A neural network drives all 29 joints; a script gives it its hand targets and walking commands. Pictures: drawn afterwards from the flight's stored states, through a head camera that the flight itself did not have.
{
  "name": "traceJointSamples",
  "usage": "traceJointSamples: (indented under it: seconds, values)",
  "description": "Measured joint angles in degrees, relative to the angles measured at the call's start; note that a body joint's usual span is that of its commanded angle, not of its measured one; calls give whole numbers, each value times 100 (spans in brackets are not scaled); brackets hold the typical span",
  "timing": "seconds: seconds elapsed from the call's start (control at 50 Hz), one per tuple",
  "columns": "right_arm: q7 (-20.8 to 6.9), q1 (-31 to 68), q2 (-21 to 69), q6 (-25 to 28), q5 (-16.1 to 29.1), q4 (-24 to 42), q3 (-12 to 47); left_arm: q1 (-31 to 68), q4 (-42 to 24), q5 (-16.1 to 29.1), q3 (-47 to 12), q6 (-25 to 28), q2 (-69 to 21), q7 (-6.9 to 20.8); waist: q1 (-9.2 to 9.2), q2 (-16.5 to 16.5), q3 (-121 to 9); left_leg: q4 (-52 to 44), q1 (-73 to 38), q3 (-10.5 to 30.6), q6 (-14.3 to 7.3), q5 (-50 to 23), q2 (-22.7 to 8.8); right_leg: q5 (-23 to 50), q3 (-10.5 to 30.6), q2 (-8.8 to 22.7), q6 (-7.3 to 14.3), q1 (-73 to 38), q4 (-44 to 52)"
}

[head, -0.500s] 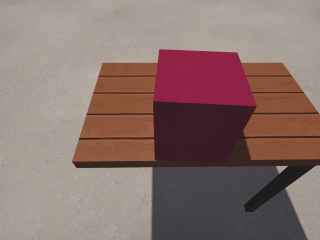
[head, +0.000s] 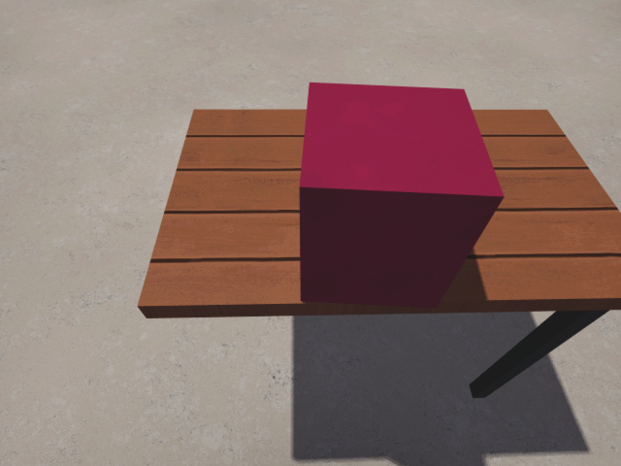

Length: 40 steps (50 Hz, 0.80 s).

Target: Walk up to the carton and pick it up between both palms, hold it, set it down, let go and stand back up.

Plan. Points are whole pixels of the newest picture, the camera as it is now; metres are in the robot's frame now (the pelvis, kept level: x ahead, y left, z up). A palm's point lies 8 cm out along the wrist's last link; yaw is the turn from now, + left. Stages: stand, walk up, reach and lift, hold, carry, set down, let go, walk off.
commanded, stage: walk up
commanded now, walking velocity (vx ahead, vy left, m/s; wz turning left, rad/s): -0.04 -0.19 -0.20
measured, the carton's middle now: (376, 202) +0.44 -0.08 +0.07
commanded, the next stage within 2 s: stand in 1.34 s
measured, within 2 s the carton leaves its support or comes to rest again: neither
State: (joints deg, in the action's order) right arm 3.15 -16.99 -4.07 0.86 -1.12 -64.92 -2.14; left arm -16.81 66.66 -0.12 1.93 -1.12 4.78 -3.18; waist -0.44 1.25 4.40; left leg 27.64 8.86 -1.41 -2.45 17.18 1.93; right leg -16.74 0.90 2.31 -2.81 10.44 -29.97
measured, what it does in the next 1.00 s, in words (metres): steps on the spot: right foot, then left foot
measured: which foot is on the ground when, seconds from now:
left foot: down 0.00-0.34, up 0.36-0.84, down 0.86-1.00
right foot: up 0.00-0.30, down 0.32-0.88, up 0.90-1.00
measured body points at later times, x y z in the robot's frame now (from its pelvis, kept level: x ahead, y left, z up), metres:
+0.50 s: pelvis -0.01 -0.10 +0.00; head -0.01 -0.15 +0.45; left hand +0.03 +0.11 -0.13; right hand -0.05 -0.31 -0.18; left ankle -0.03 +0.05 -0.68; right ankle -0.02 -0.21 -0.74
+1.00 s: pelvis +0.01 -0.03 +0.01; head +0.03 +0.01 +0.45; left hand -0.02 +0.18 -0.17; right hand +0.07 -0.25 -0.13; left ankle -0.02 +0.08 -0.74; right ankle -0.03 -0.18 -0.72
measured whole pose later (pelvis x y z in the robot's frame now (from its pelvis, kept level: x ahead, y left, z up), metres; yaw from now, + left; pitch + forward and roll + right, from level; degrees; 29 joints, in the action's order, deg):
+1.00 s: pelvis +0.01 -0.03 +0.01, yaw -2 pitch +1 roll +0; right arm 2.3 -12.0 -5.4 1.7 -0.7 -58.1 -1.5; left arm -18.9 63.8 -0.3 3.0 -2.4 9.4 -2.0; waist 2.2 4.8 0.8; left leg 24.3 9.5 -2.7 -0.8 15.8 -0.8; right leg -28.0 -1.3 3.6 -0.6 14.6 -36.6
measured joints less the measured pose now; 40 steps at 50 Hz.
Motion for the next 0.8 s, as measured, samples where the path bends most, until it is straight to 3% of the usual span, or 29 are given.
traceJointSamples:
  seconds: [0.08, 0.14, 0.18, 0.22, 0.28, 0.32, 0.36, 0.42, 0.52, 0.62, 0.72, 0.8]
  values:
    - [144, 90, -98, 44, -62, 369, -150, 78, -137, -74, 162, -311, 351, 83, -214, 70, 121, 466, 311, -132, 80, 189, -343, -1089, -268, -294, -96, 1144, -2519]
    - [257, -126, -238, -12, -104, 431, -248, 260, -291, -147, 295, -450, 634, 153, -250, 95, 14, 576, 394, -147, 217, 229, -561, -1024, -246, -403, -123, 1692, -3811]
    - [265, -257, -331, -76, -123, 355, -271, 427, -509, -169, 349, -455, 762, 171, -197, 115, -48, 609, 440, -148, 320, 225, -646, -805, -150, -335, -131, 1829, -3962]
    - [228, -333, -404, -113, -154, 253, -282, 583, -729, -154, 357, -413, 812, 175, -136, 118, -97, 628, 475, -164, 415, 219, -704, -676, -85, -184, -132, 1742, -3442]
    - [166, -420, -465, -139, -152, 122, -248, 724, -962, -93, 271, -264, 725, 196, -67, 88, -188, 690, 507, -223, 501, 254, -669, -727, -63, 121, -69, 1181, -1807]
    - [93, -474, -502, -176, -156, 41, -218, 722, -1012, -80, 197, -119, 571, 192, -49, -73, -251, 986, 609, -181, 526, 429, -685, -366, -140, 155, -12, 739, -876]
    - [8, -478, -576, -232, -114, -31, -192, 657, -976, -88, 89, -2, 286, 189, -117, -466, -229, 1390, 697, 126, 347, 923, -733, -360, -372, 23, 145, 587, -904]
    - [-80, -441, -514, -341, -24, -15, -142, 262, -961, -98, 60, 136, 78, 1, 37, -447, -398, 2037, 848, 219, 257, 1238, -432, -346, -278, 32, 295, 415, -640]
    - [-197, -187, -482, -319, -33, 193, -149, -69, -821, -32, -97, 119, 38, 78, 44, -524, -329, 2663, 1250, 207, 360, 542, -311, 111, -328, -52, 386, 76, 228]
    - [-215, 1, -597, -375, -51, 322, -227, -184, -796, -51, -132, 213, -50, 82, 151, -586, -158, 2979, 1536, 242, 546, 270, -250, 236, -397, -66, 400, 131, 429]
    - [-198, 184, -749, -433, -8, 398, -291, -249, -736, -121, -93, 253, -65, 37, 266, -498, -127, 2722, 1529, 241, 674, 444, -309, 214, -434, 26, 318, 300, 380]
    - [-192, 399, -797, -417, 70, 523, -287, -219, -657, -176, -28, 223, 8, 21, 323, -343, -118, 1738, 1255, 159, 688, 644, -441, 151, -463, 128, 185, 437, 249]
